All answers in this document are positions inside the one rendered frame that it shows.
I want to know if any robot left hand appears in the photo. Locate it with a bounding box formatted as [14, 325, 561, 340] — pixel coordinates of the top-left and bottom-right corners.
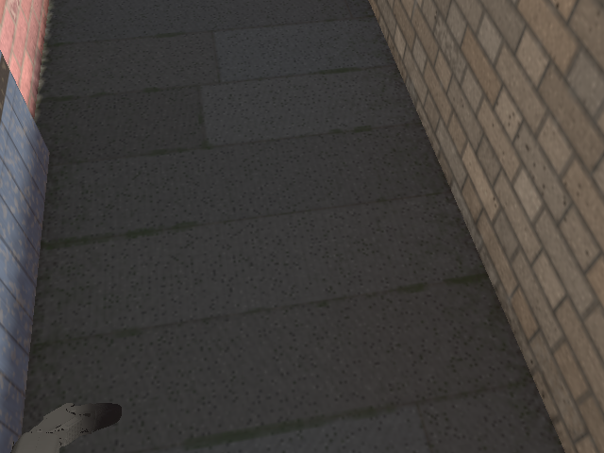
[10, 403, 122, 453]

